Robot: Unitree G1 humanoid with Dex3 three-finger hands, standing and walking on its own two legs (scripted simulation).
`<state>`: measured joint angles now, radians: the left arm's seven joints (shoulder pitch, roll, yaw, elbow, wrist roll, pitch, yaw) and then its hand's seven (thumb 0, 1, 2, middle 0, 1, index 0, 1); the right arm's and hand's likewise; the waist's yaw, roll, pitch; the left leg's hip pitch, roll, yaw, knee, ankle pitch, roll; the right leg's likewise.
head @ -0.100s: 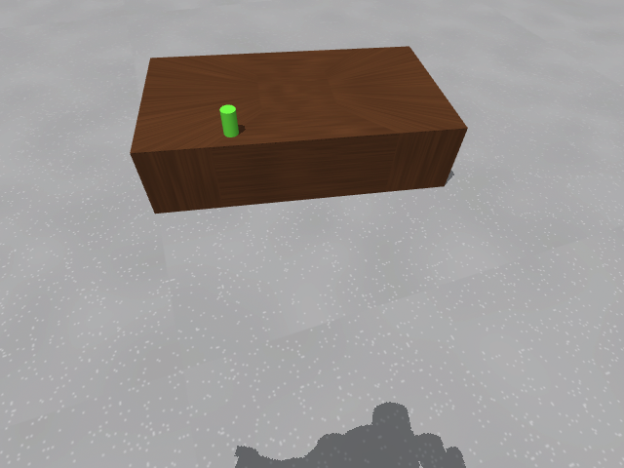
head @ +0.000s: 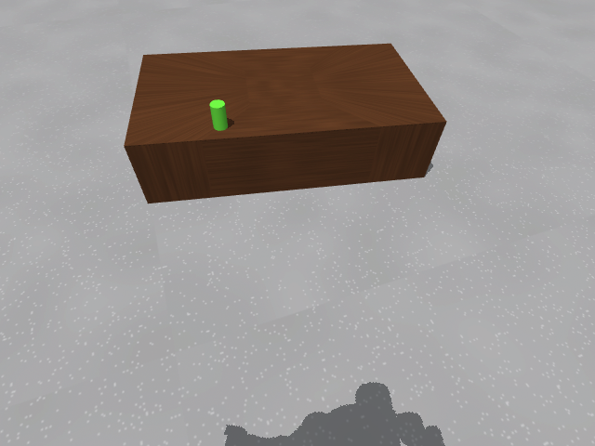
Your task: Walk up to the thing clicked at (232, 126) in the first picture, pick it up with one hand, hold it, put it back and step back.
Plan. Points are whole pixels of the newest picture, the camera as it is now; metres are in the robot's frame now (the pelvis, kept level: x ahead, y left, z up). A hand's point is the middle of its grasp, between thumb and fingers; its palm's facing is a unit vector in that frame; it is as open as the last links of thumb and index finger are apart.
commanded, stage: stand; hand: left
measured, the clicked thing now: (219, 115) +1.35 +0.30 -0.40
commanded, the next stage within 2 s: walk up in 1.02 s
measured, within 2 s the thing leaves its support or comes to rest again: neither
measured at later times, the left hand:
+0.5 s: hand out of the picture +0.09 +0.25 -0.16, palm faces -0.04 -0.94 -0.33, open 7.4 cm
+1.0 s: hand out of the picture +0.07 +0.26 -0.16, palm faces -0.03 -0.94 -0.33, open 7.4 cm
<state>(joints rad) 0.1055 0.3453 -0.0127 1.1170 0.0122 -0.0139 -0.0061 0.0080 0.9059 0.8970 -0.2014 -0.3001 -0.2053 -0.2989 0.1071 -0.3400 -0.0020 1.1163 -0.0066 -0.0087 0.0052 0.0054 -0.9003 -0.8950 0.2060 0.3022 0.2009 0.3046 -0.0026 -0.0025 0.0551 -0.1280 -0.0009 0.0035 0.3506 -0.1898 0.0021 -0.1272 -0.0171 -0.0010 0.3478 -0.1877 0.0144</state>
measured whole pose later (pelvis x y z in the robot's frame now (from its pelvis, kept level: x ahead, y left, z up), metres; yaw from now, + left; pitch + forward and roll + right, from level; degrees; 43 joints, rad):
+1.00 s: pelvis +0.00 +0.00 +0.00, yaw +0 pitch -2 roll +0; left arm 0.13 0.35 -0.01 1.12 0.01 -0.01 -0.01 0.01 0.91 0.90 -0.20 -0.30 -0.21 -0.30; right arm 0.12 -0.34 0.00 1.12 -0.01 -0.01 0.00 0.01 -0.90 -0.89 0.21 0.30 0.20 0.30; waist 0.00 -0.01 0.05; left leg -0.11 -0.01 0.00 0.33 -0.18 0.01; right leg -0.10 -0.03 -0.01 0.32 -0.18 0.02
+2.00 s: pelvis +0.34 +0.01 -0.03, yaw +8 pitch -3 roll +0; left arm 0.33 0.46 0.10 0.89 0.04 -0.07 -0.08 0.01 0.91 0.90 -0.20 -0.30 -0.21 -0.30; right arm 0.32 -0.46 -0.09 0.93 -0.02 -0.03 0.04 0.01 -0.90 -0.90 0.21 0.30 0.20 0.30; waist 0.02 0.07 0.00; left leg -0.31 0.04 -0.04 0.95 -0.49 0.03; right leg -0.36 -0.06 -0.10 0.72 -0.31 0.00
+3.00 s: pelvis +0.75 -0.01 -0.01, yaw +8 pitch -3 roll +1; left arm 0.31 0.39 0.04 0.85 0.00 -0.08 -0.05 0.01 0.90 0.90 -0.20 -0.30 -0.21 -0.30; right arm 0.29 -0.43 -0.05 0.89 0.00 -0.04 0.04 0.01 -0.90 -0.90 0.21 0.30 0.20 0.30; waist 0.02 0.06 0.08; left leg -0.49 0.05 -0.02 1.03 -0.29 0.02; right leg -0.22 -0.02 -0.09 0.49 -0.23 -0.04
